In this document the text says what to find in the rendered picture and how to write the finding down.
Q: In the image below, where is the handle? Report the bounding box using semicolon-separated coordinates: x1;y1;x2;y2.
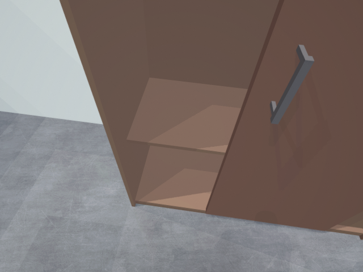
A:
270;45;314;124

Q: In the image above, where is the wardrobe door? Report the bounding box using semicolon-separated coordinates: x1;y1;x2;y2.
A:
338;211;363;228
206;0;363;231

